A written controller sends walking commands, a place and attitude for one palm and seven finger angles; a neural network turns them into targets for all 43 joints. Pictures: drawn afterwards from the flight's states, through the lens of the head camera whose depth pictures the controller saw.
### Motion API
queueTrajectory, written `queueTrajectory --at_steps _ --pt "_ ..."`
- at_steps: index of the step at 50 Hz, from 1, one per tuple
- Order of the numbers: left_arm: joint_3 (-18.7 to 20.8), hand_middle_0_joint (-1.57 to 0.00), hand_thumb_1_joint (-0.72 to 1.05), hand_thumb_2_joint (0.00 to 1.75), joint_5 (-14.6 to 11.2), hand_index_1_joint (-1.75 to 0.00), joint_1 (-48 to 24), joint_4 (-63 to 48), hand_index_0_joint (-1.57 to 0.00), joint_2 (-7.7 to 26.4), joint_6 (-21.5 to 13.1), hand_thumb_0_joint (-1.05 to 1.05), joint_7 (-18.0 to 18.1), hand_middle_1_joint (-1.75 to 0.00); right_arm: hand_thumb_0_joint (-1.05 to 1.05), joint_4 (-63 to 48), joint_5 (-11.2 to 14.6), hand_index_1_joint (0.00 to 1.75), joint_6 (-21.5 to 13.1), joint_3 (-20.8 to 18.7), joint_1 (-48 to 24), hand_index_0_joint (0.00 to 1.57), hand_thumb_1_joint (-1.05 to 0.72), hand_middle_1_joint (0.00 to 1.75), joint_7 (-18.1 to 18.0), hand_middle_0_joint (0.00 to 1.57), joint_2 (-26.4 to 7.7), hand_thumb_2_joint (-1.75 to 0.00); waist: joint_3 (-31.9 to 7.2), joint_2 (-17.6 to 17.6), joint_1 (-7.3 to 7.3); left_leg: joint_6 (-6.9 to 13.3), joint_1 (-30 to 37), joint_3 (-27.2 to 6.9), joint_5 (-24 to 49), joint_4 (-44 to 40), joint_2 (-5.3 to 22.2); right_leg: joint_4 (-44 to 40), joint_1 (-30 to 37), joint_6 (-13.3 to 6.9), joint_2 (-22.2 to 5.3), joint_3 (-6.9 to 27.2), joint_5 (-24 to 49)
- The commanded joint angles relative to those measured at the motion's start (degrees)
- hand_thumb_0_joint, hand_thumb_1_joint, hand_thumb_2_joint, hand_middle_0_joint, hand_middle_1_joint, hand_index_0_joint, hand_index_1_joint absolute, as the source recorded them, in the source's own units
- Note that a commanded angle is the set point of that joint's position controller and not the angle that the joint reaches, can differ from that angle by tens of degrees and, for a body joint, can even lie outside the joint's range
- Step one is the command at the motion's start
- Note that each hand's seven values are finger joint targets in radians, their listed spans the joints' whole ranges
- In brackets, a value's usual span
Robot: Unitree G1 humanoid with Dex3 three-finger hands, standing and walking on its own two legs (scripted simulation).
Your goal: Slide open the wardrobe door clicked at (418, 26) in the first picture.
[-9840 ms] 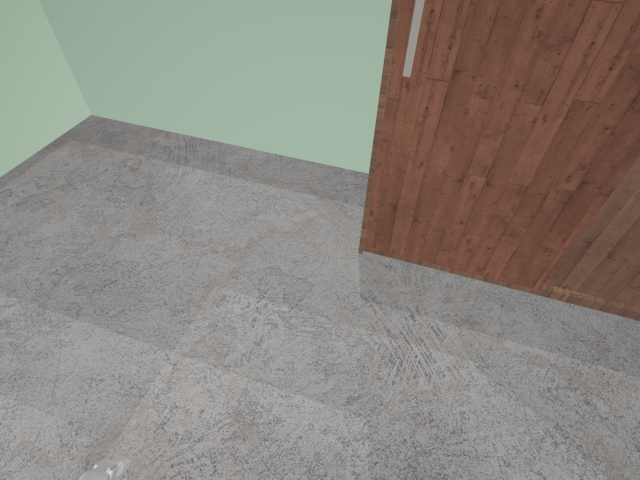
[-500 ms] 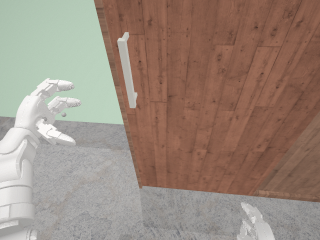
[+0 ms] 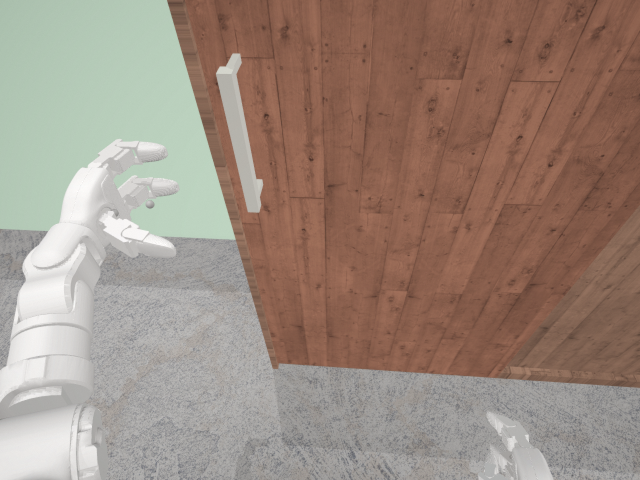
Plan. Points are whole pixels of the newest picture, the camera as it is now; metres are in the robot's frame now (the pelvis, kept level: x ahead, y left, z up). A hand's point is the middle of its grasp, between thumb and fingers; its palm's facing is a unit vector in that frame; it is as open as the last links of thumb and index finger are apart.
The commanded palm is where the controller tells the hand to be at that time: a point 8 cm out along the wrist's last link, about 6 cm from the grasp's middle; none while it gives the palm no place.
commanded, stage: move the hooked fingers beside the handle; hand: left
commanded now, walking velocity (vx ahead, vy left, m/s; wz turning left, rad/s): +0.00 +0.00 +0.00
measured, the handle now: (245, 141) +0.54 +0.14 +0.15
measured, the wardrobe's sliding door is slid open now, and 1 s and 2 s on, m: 0.00 0.00 0.00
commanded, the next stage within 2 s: feel for the door with the fingertips in 1.48 s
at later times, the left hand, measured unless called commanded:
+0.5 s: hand (188, 167) +0.45 +0.19 +0.16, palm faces -0.03 -1.00 -0.01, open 14.0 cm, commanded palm +0.43 +0.25 +0.16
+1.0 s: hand (198, 160) +0.48 +0.19 +0.15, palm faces -0.04 -1.00 -0.02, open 14.0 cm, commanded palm +0.46 +0.25 +0.15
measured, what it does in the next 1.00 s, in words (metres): stands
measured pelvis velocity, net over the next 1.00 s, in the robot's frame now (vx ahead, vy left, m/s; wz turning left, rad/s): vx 0.00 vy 0.00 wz -0.03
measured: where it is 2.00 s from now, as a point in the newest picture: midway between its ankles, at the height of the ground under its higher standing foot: outside the picture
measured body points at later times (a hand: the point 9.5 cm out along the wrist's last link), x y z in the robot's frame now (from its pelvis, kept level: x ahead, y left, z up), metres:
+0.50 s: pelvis +0.00 +0.00 +0.00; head +0.03 -0.01 +0.44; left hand +0.45 +0.25 +0.17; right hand +0.07 -0.27 -0.12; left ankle -0.03 +0.12 -0.74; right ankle +0.03 -0.11 -0.74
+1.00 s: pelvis +0.00 +0.00 -0.01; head +0.06 -0.01 +0.44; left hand +0.48 +0.24 +0.16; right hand +0.01 -0.27 -0.13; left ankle -0.03 +0.12 -0.74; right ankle +0.03 -0.11 -0.74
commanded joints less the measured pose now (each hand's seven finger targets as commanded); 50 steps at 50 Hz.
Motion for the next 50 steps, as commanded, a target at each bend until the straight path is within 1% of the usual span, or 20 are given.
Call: queueTrajectory --at_steps 1,3,7,11,13,15,17,20,22,23,26,28,30,33,34,36,39,43,44,50 --pt "3.1 -0.30 -0.50 0.30 -1.9 -1.20 -26.6 -15.0 -0.30 13.8 -7.0 0.00 0.2 -1.20 0.00 -7.7 -0.3 0.30 -2.4 -3.5 -1.7 0.20 -0.90 0.30 -0.2 0.20 -7.3 -0.90 -20.0 -0.7 0.38 1.7 2.4 -3.0 19.0 -2.1 -1.6 -0.4 12.2 -1.1 1.3 2.4 19.8" --pt "2.3 -0.30 -0.50 0.30 -1.8 -1.20 -27.8 -11.6 -0.30 13.3 -7.4 0.00 0.4 -1.20 0.00 -6.7 -0.1 0.30 -2.0 -3.6 -1.1 0.20 -0.90 0.30 -0.4 0.20 -7.6 -0.90 -17.5 -3.0 -0.63 2.0 1.5 -2.9 17.0 -2.0 -1.4 -0.8 10.5 -0.9 1.4 2.5 17.9" --pt "1.9 -0.30 -0.50 0.30 -0.5 -1.20 -30.6 -4.4 -0.30 13.5 -6.3 0.00 1.2 -1.20 0.00 -5.1 -0.1 0.30 -1.3 -3.7 0.3 0.20 -0.90 0.30 -0.5 0.20 -8.0 -0.90 -14.8 -0.1 -1.26 1.9 -0.6 -2.9 13.3 -2.4 -1.7 -1.3 7.8 -1.0 0.9 2.5 14.5" --pt "0.7 -0.30 -0.50 0.30 0.9 -1.20 -36.5 -2.6 -0.30 14.1 -7.3 0.00 1.9 -1.20 0.00 -4.7 -0.4 0.30 -0.6 -3.9 1.6 0.20 -0.90 0.30 -0.2 0.20 -8.1 -0.90 -17.4 1.8 -1.95 1.9 -0.8 -3.0 14.5 -1.6 -1.9 -0.6 8.3 -1.1 0.8 2.7 15.6" --pt "1.1 -0.30 -0.50 0.30 0.8 -1.20 -37.7 -2.1 -0.30 14.8 -9.0 0.00 2.2 -1.20 0.00 -4.5 -0.6 0.30 -0.4 -4.2 2.7 0.20 -0.90 0.30 -0.2 0.20 -8.4 -0.90 -19.7 -1.7 -2.31 2.2 -0.4 -3.2 16.0 -1.0 -1.6 0.0 9.5 -0.9 1.1 2.7 17.2" --pt "1.1 -0.30 -0.50 0.30 0.6 -1.20 -40.6 -3.0 -0.30 14.5 -10.8 0.00 2.2 -1.20 0.00 -4.6 -0.7 0.30 -0.7 -4.3 3.2 0.20 -0.90 0.30 -0.1 0.20 -8.3 -0.90 -22.6 0.4 -2.16 2.1 0.5 -3.2 16.9 -0.8 -1.8 0.5 10.3 -1.0 1.2 3.0 18.5" --pt "4.4 -0.30 -0.50 0.30 0.4 -1.20 -40.2 -0.1 -0.30 17.7 -11.9 0.00 2.4 -1.20 0.00 -3.9 -0.9 0.30 -0.5 -4.4 4.3 0.20 -0.90 0.30 -0.1 0.20 -8.6 -0.90 -23.4 -1.7 -1.79 2.1 -0.5 -3.2 17.0 -0.6 -1.7 0.7 11.4 -0.9 1.3 3.1 19.5" --pt "4.0 -0.30 -0.50 0.30 1.3 -1.20 -40.1 8.1 -0.30 17.8 -11.8 0.00 2.6 -1.20 0.00 -2.8 -0.7 0.30 0.2 -4.3 5.3 0.20 -0.90 0.30 0.1 0.20 -9.0 -0.90 -17.8 -3.6 -2.50 2.3 -5.2 -2.8 12.7 -1.1 -1.6 0.5 9.2 -0.6 1.0 3.1 16.2" --pt "2.1 -0.30 -0.50 0.30 2.5 -1.20 -41.9 13.3 -0.30 16.4 -11.5 0.00 2.7 -1.20 0.00 -2.3 -0.7 0.30 0.6 -4.3 6.0 0.20 -0.90 0.30 0.4 0.20 -9.1 -0.90 -14.4 -0.9 -3.36 2.2 -6.8 -2.6 10.1 -1.0 -1.8 0.2 5.6 -0.8 0.9 3.2 13.2" --pt "3.4 -0.30 -0.50 0.30 3.4 -1.20 -42.5 15.1 -0.30 18.7 -11.9 0.00 3.1 -1.20 0.00 -2.1 -0.8 0.30 0.9 -4.5 6.8 0.20 -0.90 0.30 0.5 0.20 -9.6 -0.90 -14.8 -2.1 -3.32 2.2 -7.3 -2.7 10.0 -0.7 -1.7 0.5 5.6 -0.8 0.9 3.1 12.6" --pt "1.0 -0.30 -0.50 0.30 4.3 -1.20 -48.6 12.9 -0.30 17.0 -14.4 0.00 2.9 -1.20 0.00 -2.5 -1.1 0.30 0.8 -4.7 7.9 0.20 -0.90 0.30 0.9 0.20 -9.2 -0.90 -19.7 2.8 -4.05 2.2 -5.6 -2.7 12.2 0.5 -2.1 1.6 5.8 -1.0 1.0 3.7 14.9" --pt "2.4 -0.30 -0.50 0.30 3.3 -1.20 -49.1 11.8 -0.30 18.2 -16.6 0.00 2.7 -1.20 0.00 -2.6 -1.4 0.30 0.9 -5.2 9.0 0.20 -0.90 0.30 0.8 0.20 -9.5 -0.90 -24.7 -1.4 -4.34 2.4 -4.5 -2.8 15.1 1.5 -1.7 2.6 8.3 -0.7 1.4 3.6 18.2" --pt "2.9 -0.30 -0.50 0.30 2.4 -1.20 -52.6 10.5 -0.30 18.4 -18.2 0.00 2.2 -1.20 0.00 -2.2 -1.4 0.30 0.8 -5.2 9.4 0.20 -0.90 0.30 0.7 0.20 -9.4 -0.90 -27.0 -0.5 -4.63 2.3 -3.9 -2.9 15.3 1.7 -1.8 2.7 9.0 -0.6 1.7 4.0 19.3" --pt "2.5 -0.30 -0.50 0.30 2.8 -1.20 -53.9 18.2 -0.30 18.2 -17.7 0.00 2.6 -1.20 0.00 -0.4 -1.4 0.30 1.3 -5.2 10.8 0.20 -0.90 0.30 0.5 0.20 -9.9 -0.90 -21.2 -2.5 -6.24 2.4 -6.7 -3.0 11.3 1.5 -1.6 2.0 5.0 -0.3 1.7 3.4 15.0" --pt "1.2 -0.30 -0.50 0.30 3.5 -1.20 -54.7 20.5 -0.30 17.3 -17.1 0.00 2.7 -1.20 0.00 -0.1 -1.3 0.30 1.4 -4.9 11.0 0.20 -0.90 0.30 0.7 0.20 -10.0 -0.90 -18.4 -0.8 -6.77 2.3 -8.3 -3.1 9.3 1.2 -1.7 1.7 2.8 -0.3 1.7 3.5 13.2" --pt "2.8 -0.30 -0.50 0.30 5.4 -1.20 -52.6 25.3 -0.30 20.1 -16.1 0.00 3.7 -1.20 0.00 0.2 -1.6 0.30 1.8 -4.9 12.2 0.20 -0.90 0.30 1.0 0.20 -10.4 -0.90 -16.3 -0.9 -6.44 2.3 -11.1 -3.3 7.3 1.2 -1.8 1.8 1.6 -0.5 1.5 3.5 10.7" --pt "6.2 -0.30 -0.50 0.30 6.6 -1.20 -50.6 23.1 -0.30 24.4 -17.6 0.00 4.3 -1.20 0.00 -1.3 -2.0 0.30 2.4 -5.2 13.1 0.20 -0.90 0.30 1.4 0.20 -10.4 -0.90 -23.3 0.2 -4.45 2.2 -10.8 -3.0 11.3 2.3 -2.1 3.6 5.6 -0.7 1.5 3.8 14.8" --pt "6.8 -0.30 -0.50 0.30 4.7 -1.20 -50.2 18.4 -0.30 24.1 -20.9 0.00 3.0 -1.20 0.00 -2.7 -2.1 0.30 3.1 -5.6 13.2 0.20 -0.90 0.30 1.5 0.20 -10.2 -0.90 -28.1 -2.7 -4.50 2.5 -9.2 -2.5 15.2 3.2 -1.5 4.6 9.1 -0.4 1.9 3.9 20.1" --pt "6.4 -0.30 -0.50 0.30 4.2 -1.20 -50.9 16.0 -0.30 23.3 -21.3 0.00 2.4 -1.20 0.00 -3.1 -2.0 0.30 3.2 -5.7 12.8 0.20 -0.90 0.30 1.7 0.20 -10.2 -0.90 -29.4 -1.1 -4.29 2.4 -8.2 -2.5 15.7 3.1 -1.5 4.5 9.2 -0.4 2.1 4.2 20.9" --pt "3.9 -0.30 -0.50 0.30 3.8 -1.20 -48.5 17.2 -0.30 19.9 -18.4 0.00 1.4 -1.20 0.00 -2.4 -1.5 0.30 3.9 -5.7 12.0 0.20 -0.90 0.30 1.3 0.20 -9.9 -0.90 -21.9 3.1 -4.94 2.4 -7.9 -2.3 12.2 2.3 -1.3 2.7 3.3 -0.6 2.2 3.3 15.8"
